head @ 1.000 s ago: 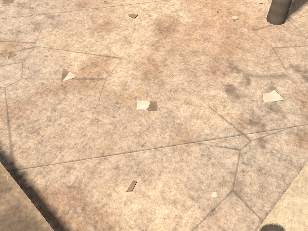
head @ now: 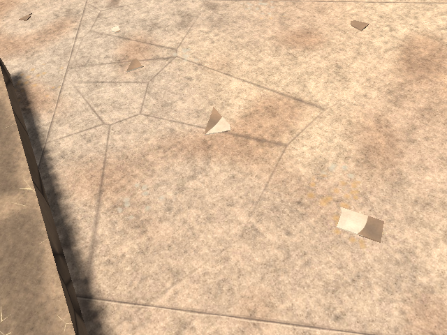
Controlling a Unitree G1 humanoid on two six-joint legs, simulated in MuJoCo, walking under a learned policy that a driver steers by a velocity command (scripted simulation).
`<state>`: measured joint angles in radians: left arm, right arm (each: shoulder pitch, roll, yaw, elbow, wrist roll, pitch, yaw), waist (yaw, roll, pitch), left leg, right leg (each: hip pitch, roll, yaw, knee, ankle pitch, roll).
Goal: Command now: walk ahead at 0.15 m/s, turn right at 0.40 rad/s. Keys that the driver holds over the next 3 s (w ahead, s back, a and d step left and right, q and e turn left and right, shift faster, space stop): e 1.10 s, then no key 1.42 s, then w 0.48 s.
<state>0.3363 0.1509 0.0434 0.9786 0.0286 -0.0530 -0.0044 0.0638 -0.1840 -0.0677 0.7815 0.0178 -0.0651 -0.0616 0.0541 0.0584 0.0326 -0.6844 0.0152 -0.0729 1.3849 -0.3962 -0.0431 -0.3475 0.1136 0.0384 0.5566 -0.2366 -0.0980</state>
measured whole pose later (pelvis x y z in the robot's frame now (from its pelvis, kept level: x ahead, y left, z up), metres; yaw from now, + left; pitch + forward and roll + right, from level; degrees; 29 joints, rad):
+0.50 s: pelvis +0.11 +0.04 +0.01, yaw -18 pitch +2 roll +0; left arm 0.22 0.33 0.12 0.70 -0.02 0.06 0.04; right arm 0.08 -0.22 -0.07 0.79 -0.02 -0.01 -0.03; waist 0.01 -0.03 0.04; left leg -0.36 0.00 0.00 0.46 -0.15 0.01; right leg -0.53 0.03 0.10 1.17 -0.47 0.08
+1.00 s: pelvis +0.10 -0.02 +0.01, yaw -36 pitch +3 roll +3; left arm 0.22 0.31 0.07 0.60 -0.01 0.04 0.02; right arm 0.08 -0.32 -0.10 0.77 0.00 0.01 -0.02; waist 0.01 0.02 0.03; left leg -0.53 -0.02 -0.07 0.91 -0.30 -0.07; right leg -0.29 0.05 0.15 0.46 -0.22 -0.04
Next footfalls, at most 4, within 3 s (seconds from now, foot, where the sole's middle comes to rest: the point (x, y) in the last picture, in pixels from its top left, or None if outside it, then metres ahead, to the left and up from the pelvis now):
0.30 left None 0.24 0.12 -0.77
0.72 right None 0.09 -0.11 -0.77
1.18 left None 0.25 0.04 -0.77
1.48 right None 0.05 -0.13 -0.77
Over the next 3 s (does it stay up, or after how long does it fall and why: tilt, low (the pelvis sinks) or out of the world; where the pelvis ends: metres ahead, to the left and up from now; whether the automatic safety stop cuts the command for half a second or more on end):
stays up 0.19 -0.13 0.01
